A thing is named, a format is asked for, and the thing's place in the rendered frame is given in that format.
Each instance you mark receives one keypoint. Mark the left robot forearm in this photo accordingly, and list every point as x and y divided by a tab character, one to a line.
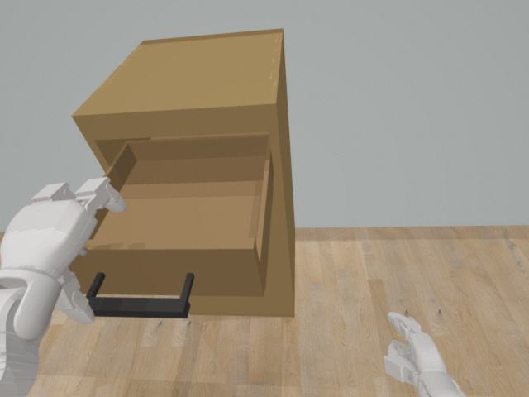
27	300

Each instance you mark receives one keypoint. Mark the cabinet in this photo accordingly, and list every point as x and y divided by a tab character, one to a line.
230	84

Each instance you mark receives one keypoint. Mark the drawer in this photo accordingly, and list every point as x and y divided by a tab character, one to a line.
193	205

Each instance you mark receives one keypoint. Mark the handle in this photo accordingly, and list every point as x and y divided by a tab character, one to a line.
139	307

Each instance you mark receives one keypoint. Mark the robot right hand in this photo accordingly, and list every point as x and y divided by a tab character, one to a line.
406	363

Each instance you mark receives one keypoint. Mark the right robot forearm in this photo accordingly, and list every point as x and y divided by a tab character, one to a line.
438	384

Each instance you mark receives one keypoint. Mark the robot left hand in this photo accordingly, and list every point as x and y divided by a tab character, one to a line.
50	233

